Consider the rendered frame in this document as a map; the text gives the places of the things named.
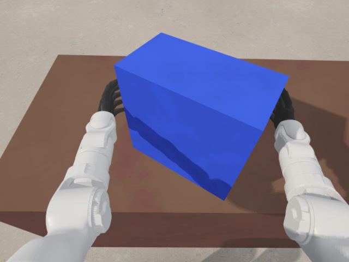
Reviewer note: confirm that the robot left hand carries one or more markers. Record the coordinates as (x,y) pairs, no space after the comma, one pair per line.
(108,102)

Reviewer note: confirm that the right robot upper arm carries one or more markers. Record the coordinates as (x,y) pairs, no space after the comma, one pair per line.
(320,226)

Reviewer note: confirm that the carton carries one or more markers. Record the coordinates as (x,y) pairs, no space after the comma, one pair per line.
(197,111)

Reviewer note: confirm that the pedestal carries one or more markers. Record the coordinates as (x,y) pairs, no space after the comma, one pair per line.
(151,205)

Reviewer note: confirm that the robot right hand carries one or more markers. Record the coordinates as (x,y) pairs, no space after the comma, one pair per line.
(283,109)

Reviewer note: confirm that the right robot forearm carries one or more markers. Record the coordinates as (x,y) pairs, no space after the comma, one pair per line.
(299,165)

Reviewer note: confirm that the left robot forearm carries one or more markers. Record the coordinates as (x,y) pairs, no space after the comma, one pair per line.
(93,159)

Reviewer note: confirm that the left robot upper arm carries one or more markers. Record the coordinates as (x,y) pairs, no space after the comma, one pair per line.
(74,220)

